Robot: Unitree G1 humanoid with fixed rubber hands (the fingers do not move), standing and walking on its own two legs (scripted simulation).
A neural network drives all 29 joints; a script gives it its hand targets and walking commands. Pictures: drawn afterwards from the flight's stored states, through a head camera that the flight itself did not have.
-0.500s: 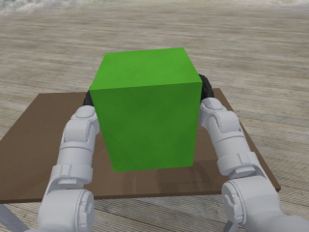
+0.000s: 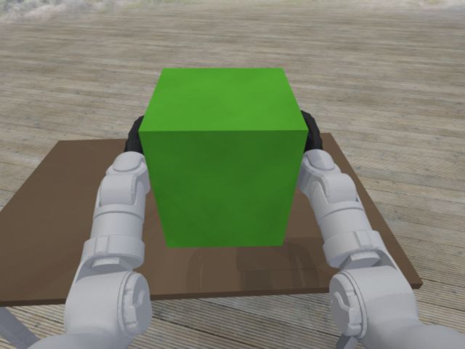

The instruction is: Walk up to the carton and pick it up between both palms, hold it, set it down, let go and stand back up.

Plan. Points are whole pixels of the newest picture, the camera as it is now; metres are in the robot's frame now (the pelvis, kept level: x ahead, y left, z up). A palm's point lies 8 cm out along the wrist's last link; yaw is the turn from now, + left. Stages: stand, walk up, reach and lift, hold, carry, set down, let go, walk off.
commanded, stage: set down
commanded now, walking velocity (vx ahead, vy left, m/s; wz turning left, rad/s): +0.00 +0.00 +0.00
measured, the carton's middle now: (224, 159) +0.39 +0.01 +0.18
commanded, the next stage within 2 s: none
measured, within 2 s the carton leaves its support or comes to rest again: neither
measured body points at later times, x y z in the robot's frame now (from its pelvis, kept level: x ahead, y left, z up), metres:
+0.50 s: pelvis +0.02 -0.01 +0.00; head +0.00 -0.01 +0.45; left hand +0.43 +0.16 +0.13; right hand +0.43 -0.14 +0.14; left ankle +0.05 +0.16 -0.74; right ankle +0.05 -0.09 -0.74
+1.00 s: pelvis +0.03 +0.00 +0.00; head +0.01 +0.00 +0.45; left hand +0.42 +0.16 +0.09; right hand +0.43 -0.14 +0.11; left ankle +0.05 +0.16 -0.74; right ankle +0.05 -0.09 -0.74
